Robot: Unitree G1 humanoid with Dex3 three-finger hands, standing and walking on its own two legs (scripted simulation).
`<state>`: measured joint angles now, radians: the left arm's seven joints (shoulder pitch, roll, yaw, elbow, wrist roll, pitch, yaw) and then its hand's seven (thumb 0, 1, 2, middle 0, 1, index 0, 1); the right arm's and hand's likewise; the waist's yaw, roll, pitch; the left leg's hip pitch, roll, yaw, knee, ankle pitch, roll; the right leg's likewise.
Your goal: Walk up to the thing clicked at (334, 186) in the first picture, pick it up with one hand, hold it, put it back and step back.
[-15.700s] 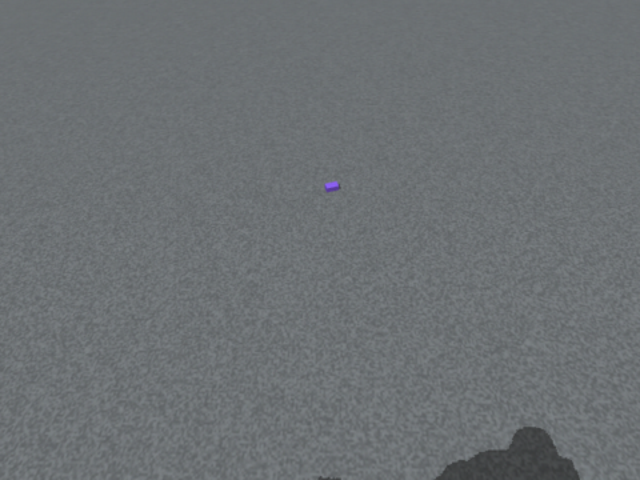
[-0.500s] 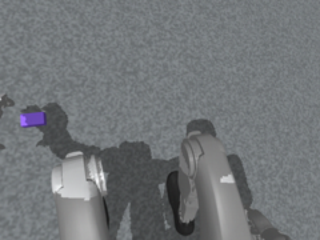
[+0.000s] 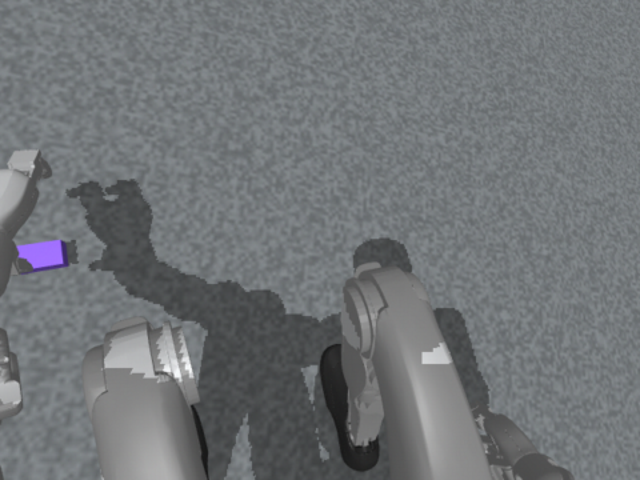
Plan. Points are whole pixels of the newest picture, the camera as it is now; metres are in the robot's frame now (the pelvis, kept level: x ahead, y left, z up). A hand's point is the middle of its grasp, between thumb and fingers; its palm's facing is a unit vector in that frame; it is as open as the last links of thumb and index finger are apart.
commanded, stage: approach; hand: left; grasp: from above
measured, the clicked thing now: (41, 256) +0.45 +0.32 -0.30
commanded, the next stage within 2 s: close in in 1.06 s
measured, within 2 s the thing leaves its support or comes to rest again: neither
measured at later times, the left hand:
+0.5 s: hand out of the picture +0.40 +0.33 -0.18, palm faces -0.47 -0.07 -0.88, open 13.3 cm
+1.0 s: hand (2, 255) +0.43 +0.32 -0.19, palm faces -0.50 -0.07 -0.86, open 12.5 cm
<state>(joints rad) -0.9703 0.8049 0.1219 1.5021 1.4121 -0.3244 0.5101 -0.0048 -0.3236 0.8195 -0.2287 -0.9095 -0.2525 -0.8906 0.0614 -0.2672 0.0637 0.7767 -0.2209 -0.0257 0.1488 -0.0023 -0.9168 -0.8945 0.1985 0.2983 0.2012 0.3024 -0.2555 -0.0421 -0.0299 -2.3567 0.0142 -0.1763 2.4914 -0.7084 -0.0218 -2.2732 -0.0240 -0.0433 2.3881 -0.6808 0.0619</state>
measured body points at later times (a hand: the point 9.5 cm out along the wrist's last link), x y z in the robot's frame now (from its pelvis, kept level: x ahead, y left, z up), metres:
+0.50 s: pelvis -0.01 +0.00 +0.00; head +0.23 +0.09 +0.37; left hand +0.42 +0.33 -0.13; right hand +0.06 -0.28 -0.09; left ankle +0.07 +0.13 -0.28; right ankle +0.10 -0.14 -0.27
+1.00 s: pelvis -0.01 +0.00 +0.00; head +0.25 +0.09 +0.36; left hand +0.45 +0.33 -0.14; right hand +0.04 -0.27 -0.09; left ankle +0.07 +0.13 -0.28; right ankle +0.10 -0.14 -0.27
